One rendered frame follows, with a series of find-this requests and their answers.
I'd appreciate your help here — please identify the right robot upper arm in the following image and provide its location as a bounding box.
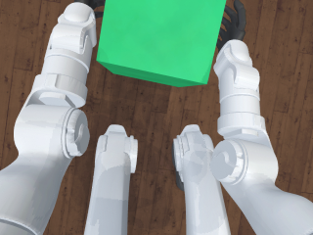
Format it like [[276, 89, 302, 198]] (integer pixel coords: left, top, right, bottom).
[[209, 137, 313, 235]]

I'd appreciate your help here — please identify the right robot hand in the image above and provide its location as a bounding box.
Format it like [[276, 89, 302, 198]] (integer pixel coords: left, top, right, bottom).
[[216, 0, 246, 53]]

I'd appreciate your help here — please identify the right robot foot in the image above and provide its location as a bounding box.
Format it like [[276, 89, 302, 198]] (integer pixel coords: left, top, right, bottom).
[[171, 142, 185, 191]]

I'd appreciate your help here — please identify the left robot hand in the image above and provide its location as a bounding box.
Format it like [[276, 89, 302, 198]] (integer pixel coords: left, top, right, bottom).
[[74, 0, 106, 19]]

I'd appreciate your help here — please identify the robot left forearm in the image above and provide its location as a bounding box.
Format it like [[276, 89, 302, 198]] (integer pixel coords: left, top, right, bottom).
[[14, 2, 97, 147]]

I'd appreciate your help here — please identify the robot right thigh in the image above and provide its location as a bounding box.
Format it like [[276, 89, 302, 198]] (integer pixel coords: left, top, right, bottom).
[[173, 131, 231, 235]]

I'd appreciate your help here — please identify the robot right forearm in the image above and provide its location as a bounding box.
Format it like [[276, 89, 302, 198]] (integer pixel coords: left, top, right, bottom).
[[213, 39, 274, 152]]

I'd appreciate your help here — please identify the carton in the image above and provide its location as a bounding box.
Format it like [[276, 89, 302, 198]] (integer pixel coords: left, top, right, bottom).
[[96, 0, 226, 87]]

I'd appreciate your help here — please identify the left robot upper arm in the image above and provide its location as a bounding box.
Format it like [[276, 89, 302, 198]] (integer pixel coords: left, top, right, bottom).
[[0, 104, 90, 235]]

